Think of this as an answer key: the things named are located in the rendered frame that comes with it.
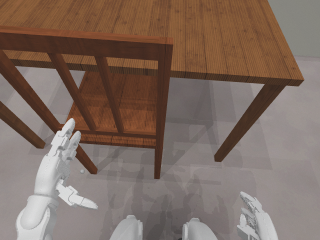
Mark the robot left hand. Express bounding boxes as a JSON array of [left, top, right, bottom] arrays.
[[34, 118, 98, 210]]

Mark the left robot shin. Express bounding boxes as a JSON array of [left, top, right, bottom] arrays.
[[126, 215, 136, 219]]

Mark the chair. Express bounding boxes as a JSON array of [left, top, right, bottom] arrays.
[[0, 25, 174, 179]]

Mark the robot right hand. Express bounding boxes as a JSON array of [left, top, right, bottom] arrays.
[[237, 191, 279, 240]]

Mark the robot right thigh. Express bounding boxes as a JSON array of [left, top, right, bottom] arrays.
[[182, 221, 218, 240]]

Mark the robot left forearm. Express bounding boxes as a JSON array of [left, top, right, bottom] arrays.
[[15, 194, 59, 240]]

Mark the table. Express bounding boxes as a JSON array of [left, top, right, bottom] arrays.
[[0, 0, 304, 162]]

